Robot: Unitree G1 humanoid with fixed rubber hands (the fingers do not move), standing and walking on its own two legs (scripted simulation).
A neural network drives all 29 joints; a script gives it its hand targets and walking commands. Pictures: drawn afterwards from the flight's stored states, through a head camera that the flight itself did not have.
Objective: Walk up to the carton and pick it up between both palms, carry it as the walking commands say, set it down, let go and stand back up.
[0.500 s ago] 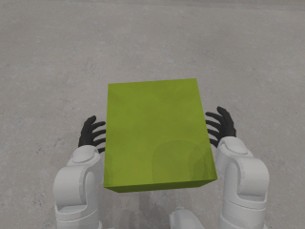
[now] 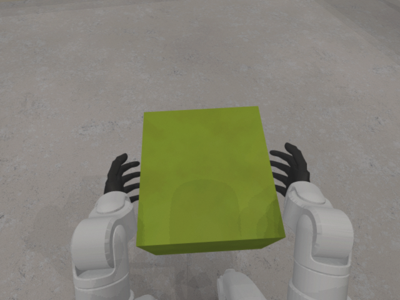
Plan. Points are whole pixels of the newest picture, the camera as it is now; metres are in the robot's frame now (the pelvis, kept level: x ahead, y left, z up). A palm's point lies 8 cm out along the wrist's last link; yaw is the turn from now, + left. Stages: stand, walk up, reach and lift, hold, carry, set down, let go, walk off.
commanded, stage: carry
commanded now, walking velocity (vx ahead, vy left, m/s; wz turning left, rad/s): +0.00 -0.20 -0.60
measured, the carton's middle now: (205, 183) +0.34 +0.01 +0.02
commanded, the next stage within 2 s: none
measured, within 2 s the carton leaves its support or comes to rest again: neither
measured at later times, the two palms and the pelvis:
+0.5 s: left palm (246, 225) +0.23 -0.05 +0.09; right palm out of the picture +0.17 -0.35 +0.10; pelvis -0.07 -0.13 -0.01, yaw -15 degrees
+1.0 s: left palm out of the picture +0.11 -0.15 +0.10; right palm out of the picture +0.00 -0.43 +0.10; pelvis -0.19 -0.18 -0.01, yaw -21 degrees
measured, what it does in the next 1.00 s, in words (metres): walks backwards, turning right: right foot, then left foot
